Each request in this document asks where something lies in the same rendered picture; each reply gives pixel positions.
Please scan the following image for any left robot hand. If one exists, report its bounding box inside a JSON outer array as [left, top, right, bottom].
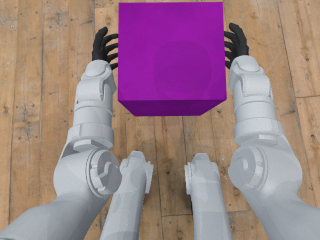
[[92, 26, 119, 70]]

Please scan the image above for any robot right upper arm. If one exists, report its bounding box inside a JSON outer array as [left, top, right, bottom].
[[228, 143, 320, 240]]

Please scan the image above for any robot left upper arm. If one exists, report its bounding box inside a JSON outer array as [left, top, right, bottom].
[[0, 148, 122, 240]]

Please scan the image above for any robot left thigh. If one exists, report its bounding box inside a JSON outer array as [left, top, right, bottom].
[[99, 156, 154, 240]]

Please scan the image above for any left robot shin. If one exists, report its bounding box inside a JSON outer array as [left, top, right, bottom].
[[119, 150, 146, 171]]

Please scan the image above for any right robot hand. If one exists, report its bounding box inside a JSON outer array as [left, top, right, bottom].
[[224, 22, 249, 70]]

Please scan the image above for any right robot forearm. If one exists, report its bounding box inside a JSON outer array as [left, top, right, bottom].
[[228, 55, 296, 157]]

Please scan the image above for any carton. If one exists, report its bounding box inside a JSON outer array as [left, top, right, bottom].
[[117, 2, 227, 117]]

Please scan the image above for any left robot forearm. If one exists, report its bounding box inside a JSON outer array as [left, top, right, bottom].
[[58, 60, 117, 162]]

